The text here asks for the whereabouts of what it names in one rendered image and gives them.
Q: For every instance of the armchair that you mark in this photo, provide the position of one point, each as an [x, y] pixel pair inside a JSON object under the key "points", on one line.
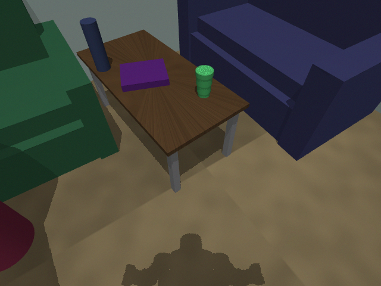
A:
{"points": [[51, 121]]}

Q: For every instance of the coffee table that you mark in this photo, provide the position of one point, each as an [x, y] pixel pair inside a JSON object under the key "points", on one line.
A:
{"points": [[173, 115]]}

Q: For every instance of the sofa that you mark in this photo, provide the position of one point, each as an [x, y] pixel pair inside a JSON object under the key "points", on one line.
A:
{"points": [[309, 69]]}

